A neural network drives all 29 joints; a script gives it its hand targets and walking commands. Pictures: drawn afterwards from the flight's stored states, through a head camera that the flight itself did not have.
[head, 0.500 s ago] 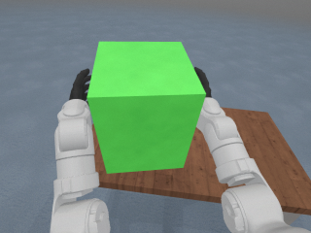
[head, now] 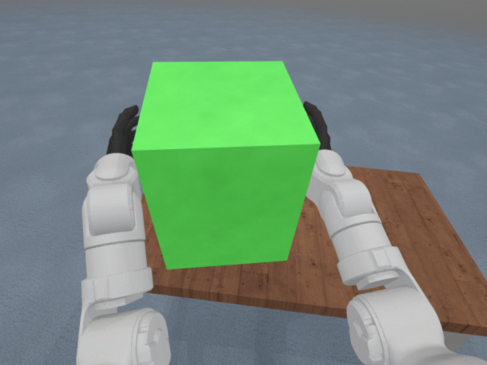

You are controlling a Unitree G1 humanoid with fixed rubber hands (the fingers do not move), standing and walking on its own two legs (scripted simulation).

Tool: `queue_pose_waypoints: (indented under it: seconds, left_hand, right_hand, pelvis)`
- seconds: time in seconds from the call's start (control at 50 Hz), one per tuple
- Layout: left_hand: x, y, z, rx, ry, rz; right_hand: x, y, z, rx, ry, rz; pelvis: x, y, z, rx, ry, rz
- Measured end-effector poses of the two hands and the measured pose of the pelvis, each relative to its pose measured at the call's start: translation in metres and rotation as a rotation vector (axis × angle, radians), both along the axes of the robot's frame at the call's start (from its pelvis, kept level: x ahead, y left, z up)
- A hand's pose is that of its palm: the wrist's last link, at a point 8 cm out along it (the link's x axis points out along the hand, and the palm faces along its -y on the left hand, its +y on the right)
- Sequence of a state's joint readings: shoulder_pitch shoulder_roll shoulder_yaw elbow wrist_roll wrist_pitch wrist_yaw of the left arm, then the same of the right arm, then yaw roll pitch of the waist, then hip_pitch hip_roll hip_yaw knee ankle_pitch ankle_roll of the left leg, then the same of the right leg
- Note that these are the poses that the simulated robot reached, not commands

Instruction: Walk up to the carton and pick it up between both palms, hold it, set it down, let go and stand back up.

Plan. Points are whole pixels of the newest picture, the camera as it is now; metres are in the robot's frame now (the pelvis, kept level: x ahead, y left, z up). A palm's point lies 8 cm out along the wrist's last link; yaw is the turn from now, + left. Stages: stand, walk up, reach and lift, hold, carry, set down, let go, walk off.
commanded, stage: hold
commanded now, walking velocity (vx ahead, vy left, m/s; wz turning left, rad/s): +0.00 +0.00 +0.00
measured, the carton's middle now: (223, 166) +0.37 +0.01 +0.20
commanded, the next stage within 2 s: none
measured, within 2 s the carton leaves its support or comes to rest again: neither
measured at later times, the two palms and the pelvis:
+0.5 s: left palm (129, 160) +0.35 +0.15 +0.23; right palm (322, 159) +0.35 -0.14 +0.23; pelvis -0.01 +0.01 +0.00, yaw -1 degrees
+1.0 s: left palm (128, 158) +0.36 +0.16 +0.23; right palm (320, 157) +0.36 -0.14 +0.23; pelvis +0.00 +0.01 +0.00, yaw -1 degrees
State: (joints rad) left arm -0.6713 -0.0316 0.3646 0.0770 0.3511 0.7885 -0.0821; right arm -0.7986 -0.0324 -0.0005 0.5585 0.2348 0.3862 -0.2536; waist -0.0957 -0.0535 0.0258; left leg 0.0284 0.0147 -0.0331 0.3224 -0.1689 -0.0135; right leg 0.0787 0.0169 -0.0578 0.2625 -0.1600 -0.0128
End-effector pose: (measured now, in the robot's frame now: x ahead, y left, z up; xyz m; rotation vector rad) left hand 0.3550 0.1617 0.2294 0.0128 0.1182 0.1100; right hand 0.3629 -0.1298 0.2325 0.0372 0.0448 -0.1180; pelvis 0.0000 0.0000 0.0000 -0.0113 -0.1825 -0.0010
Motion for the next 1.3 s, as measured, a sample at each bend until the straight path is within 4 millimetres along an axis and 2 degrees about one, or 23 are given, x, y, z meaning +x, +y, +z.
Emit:
queue_pose_waypoints:
  seconds: [0.18,0.44,0.62,0.78,0.96,1.3]
  left_hand:
    - [0.001,0.001,0.000,0.013,0.007,-0.007]
    - [-0.001,-0.009,-0.003,0.015,0.003,-0.038]
    - [-0.002,-0.006,0.001,0.019,0.004,-0.022]
    - [0.004,-0.007,0.003,0.025,0.013,-0.022]
    - [0.004,-0.006,-0.003,0.014,0.016,-0.031]
    - [-0.001,-0.006,0.000,0.018,0.004,-0.030]
  right_hand:
    - [0.000,0.001,-0.002,0.021,0.007,-0.005]
    - [-0.012,-0.009,-0.005,0.010,0.004,-0.037]
    - [-0.009,-0.006,-0.002,0.012,0.004,-0.023]
    - [-0.003,-0.006,-0.001,0.001,0.011,-0.020]
    - [-0.005,-0.006,-0.004,0.004,0.016,-0.030]
    - [-0.010,-0.006,-0.004,0.016,0.003,-0.031]
  pelvis:
    - [-0.001,0.004,0.000,0.000,0.006,0.001]
    - [-0.006,0.007,0.000,0.000,-0.002,-0.021]
    - [-0.012,0.005,0.000,0.004,0.013,-0.021]
    - [-0.009,0.003,0.001,0.004,0.017,-0.015]
    - [-0.005,0.005,0.000,0.002,0.005,-0.013]
    - [-0.009,0.009,0.000,0.001,0.009,-0.023]
